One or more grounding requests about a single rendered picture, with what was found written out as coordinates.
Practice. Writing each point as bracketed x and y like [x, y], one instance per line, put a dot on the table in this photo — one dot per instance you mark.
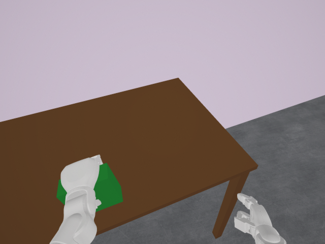
[159, 140]

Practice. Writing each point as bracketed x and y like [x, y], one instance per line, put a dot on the right robot hand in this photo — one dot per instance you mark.
[258, 215]

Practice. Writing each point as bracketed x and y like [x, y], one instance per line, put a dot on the robot left forearm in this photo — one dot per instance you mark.
[78, 225]

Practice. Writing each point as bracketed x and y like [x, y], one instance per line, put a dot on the left robot hand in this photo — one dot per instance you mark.
[83, 173]

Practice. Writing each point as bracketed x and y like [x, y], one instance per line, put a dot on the robot right forearm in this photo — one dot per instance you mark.
[266, 234]

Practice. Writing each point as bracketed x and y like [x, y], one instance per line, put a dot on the sponge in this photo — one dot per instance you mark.
[107, 189]

